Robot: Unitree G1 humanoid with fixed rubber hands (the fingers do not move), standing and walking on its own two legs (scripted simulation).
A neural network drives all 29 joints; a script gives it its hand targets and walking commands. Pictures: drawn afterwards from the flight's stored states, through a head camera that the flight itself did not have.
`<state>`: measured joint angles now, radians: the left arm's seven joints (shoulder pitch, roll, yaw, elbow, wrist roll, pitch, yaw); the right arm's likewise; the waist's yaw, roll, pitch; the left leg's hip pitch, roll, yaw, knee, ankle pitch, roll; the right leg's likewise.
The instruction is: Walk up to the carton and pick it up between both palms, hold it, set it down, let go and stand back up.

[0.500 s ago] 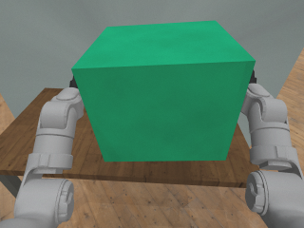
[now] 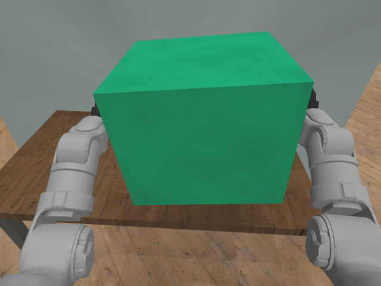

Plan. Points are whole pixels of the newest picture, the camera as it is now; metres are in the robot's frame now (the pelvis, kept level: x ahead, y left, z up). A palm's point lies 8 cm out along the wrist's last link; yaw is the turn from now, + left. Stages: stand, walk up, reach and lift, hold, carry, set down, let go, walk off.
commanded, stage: set down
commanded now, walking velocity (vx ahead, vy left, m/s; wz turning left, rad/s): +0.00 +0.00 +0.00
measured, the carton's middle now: (203, 115) +0.44 -0.04 +0.20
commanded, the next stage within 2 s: none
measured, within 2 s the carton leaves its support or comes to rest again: neither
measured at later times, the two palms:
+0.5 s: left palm (102, 132) +0.43 +0.19 +0.16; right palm (280, 134) +0.41 -0.21 +0.17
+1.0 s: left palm (99, 130) +0.46 +0.21 +0.15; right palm (269, 137) +0.43 -0.20 +0.15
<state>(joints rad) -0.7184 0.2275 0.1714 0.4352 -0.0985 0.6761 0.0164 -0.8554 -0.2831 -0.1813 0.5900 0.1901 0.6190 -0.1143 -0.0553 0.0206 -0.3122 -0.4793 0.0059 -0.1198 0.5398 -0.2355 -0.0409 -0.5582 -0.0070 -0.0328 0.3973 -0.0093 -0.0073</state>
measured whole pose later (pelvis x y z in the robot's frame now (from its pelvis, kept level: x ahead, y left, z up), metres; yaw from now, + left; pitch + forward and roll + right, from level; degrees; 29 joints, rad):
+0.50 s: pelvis +0.02 +0.01 +0.00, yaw +0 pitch +11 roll +0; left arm -0.72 0.23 0.19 0.67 -0.06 0.33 -0.04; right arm -0.75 -0.19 -0.22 0.69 0.06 0.29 -0.08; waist -0.06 0.02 -0.24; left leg -0.48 0.00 -0.12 0.52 -0.24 -0.04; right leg -0.55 -0.01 -0.03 0.37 -0.01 0.00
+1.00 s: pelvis +0.04 +0.03 +0.01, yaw +0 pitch +13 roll -2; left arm -0.70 0.23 0.16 0.66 -0.07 0.30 -0.04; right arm -0.64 -0.17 -0.22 0.59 0.10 0.26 -0.11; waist -0.06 0.02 -0.24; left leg -0.46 0.00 -0.12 0.51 -0.27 -0.04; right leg -0.50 -0.01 -0.03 0.30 -0.01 0.01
